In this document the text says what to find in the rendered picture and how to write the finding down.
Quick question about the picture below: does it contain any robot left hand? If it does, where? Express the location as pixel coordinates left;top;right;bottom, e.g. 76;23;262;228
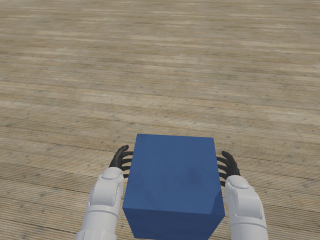
109;145;134;178

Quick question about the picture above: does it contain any robot right hand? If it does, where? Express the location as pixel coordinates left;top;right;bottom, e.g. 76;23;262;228
216;151;241;187

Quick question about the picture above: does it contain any robot right forearm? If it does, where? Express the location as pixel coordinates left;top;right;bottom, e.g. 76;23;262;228
224;175;269;240

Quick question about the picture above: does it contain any robot left forearm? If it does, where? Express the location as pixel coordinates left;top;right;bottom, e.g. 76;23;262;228
74;167;124;240

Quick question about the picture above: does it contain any carton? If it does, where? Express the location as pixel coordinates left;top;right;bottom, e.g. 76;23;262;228
122;133;225;240

